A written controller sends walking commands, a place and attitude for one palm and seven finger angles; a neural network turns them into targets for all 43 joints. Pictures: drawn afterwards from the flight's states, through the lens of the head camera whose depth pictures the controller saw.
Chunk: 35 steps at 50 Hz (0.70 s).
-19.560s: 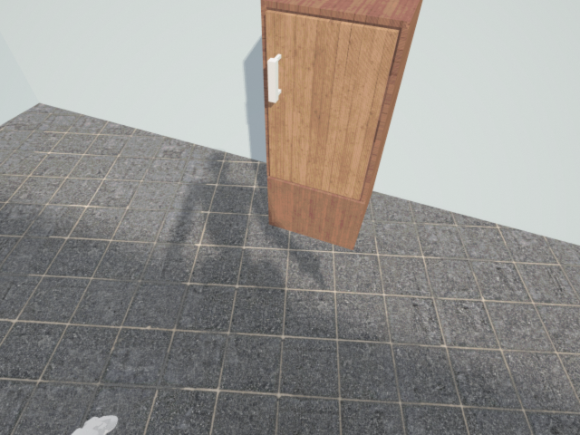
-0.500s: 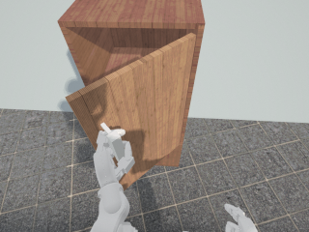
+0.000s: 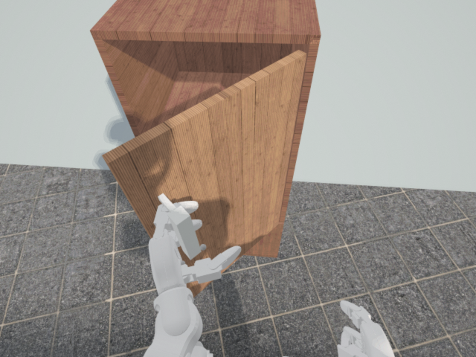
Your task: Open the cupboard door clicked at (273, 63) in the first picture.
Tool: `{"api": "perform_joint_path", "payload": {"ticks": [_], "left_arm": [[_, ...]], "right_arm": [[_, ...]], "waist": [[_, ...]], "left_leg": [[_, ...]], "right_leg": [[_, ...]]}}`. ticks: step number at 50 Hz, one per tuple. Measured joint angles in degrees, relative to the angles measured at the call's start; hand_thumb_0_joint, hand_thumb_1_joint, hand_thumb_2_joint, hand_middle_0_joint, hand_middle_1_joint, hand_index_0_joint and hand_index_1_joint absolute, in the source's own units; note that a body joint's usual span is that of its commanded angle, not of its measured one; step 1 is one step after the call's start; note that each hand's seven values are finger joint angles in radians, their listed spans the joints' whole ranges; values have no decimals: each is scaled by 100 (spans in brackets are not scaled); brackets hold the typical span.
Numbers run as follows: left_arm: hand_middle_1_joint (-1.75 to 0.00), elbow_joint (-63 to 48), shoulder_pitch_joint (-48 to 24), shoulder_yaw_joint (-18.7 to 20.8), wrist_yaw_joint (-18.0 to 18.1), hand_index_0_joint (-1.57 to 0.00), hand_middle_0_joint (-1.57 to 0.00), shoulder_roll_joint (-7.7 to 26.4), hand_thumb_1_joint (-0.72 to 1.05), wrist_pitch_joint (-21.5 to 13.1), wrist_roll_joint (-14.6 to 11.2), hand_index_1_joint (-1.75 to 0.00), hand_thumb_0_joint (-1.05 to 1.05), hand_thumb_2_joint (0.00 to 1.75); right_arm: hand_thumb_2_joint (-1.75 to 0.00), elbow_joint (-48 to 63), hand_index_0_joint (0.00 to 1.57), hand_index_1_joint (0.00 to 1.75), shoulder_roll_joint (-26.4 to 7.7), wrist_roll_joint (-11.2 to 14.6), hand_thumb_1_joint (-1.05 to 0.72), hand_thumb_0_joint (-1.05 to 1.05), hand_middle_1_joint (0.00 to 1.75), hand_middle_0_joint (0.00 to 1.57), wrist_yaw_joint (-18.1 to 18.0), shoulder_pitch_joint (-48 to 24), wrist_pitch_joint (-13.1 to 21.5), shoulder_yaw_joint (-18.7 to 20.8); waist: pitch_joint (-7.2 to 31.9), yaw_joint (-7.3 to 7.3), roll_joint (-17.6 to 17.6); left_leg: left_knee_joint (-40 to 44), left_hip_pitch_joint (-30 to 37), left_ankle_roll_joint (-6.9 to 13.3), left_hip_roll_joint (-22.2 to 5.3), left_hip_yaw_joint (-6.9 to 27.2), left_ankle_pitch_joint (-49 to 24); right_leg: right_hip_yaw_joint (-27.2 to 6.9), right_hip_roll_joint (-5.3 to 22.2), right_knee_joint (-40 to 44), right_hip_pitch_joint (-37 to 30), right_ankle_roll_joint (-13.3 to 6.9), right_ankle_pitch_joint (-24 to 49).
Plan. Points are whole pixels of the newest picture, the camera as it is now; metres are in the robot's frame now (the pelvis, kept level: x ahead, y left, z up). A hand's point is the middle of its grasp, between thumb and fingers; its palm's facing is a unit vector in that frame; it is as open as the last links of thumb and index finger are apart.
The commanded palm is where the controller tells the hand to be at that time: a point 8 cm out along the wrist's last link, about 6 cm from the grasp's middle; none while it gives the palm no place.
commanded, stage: open thumb and fingers to let go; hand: left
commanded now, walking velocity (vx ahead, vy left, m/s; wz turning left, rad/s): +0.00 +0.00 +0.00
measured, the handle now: (178, 226) +0.32 +0.11 +0.05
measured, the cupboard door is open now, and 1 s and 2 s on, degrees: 47 51 50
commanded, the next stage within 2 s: slide the hand sideways off the handle in 0.38 s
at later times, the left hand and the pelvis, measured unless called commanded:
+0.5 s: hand (201, 250) +0.28 +0.07 +0.04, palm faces +0.26 -0.96 -0.01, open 14.7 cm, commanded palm +0.24 +0.12 +0.05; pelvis -0.01 +0.02 +0.00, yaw -1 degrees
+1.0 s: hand (179, 292) +0.22 +0.10 +0.05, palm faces -0.12 -0.99 +0.01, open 16.3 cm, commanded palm +0.20 +0.15 +0.05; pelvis -0.02 +0.04 -0.01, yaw -2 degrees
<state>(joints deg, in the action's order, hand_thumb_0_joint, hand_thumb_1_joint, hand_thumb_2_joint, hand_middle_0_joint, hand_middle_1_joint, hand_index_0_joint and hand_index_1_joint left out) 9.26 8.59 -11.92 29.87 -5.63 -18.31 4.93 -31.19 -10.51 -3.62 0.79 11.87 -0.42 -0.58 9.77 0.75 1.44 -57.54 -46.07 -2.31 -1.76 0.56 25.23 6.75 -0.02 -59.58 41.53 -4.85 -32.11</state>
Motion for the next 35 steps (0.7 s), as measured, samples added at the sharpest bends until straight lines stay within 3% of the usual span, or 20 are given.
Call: {"api": "perform_joint_path", "payload": {"ticks": [9,16,25,27,30,33,35], "left_arm": [[-109,-66,-6,-76,54,-30,-29,22,-41,32,68,-109,0,34],[-81,-75,-6,-140,38,-28,-25,39,-48,112,51,-82,-1,31],[-61,-28,-81,-191,-1,-39,-36,45,-49,160,62,-62,-1,30],[-57,-80,-31,-152,-414,-37,-36,185,-49,65,90,-57,-1,30],[-49,-183,20,-131,-1638,-29,-31,751,-49,-188,-46,-49,-1,30],[-42,-342,89,-179,-2635,-22,-25,1164,-49,-303,-491,-42,-1,30],[-38,-467,209,-187,-2934,-20,-22,1136,-50,-271,-845,-38,-1,30]], "right_arm": [[-90,0,20,30,-32,-6,-90,1,30,20,-7,21,14,30],[-90,8,20,30,-5,-8,-90,1,30,20,-17,26,22,5],[-90,0,20,30,26,-10,-90,1,30,20,-1,-32,30,-30],[-90,34,20,30,8,28,-90,1,30,20,25,-34,26,-62],[-90,144,20,30,-50,103,-90,1,30,20,9,17,-10,-61],[-90,244,20,30,-145,238,-90,1,30,20,-31,58,-5,-33],[-90,305,20,30,-200,320,-90,1,30,20,-59,91,17,-15]], "waist": [[-7,39,-27],[-2,57,-5],[-9,32,12],[-21,53,-11],[-60,43,-15],[-141,56,82],[-191,59,151]], "left_leg": [[-131,-100,31,-14,-3,60],[-143,-76,68,-17,-35,69],[-205,-114,114,-17,-45,64],[-231,-158,134,9,-49,56],[-311,-233,158,34,-47,55],[-379,-219,188,30,-41,73],[-371,-149,214,16,-65,78]], "right_leg": [[-9,-11,-62,72,37,-14],[-43,-13,-43,46,77,9],[-54,-11,-59,65,114,46],[-56,17,-107,113,125,41],[-52,46,-200,185,138,26],[-48,43,-217,145,167,36],[-75,29,-170,71,196,68]]}}
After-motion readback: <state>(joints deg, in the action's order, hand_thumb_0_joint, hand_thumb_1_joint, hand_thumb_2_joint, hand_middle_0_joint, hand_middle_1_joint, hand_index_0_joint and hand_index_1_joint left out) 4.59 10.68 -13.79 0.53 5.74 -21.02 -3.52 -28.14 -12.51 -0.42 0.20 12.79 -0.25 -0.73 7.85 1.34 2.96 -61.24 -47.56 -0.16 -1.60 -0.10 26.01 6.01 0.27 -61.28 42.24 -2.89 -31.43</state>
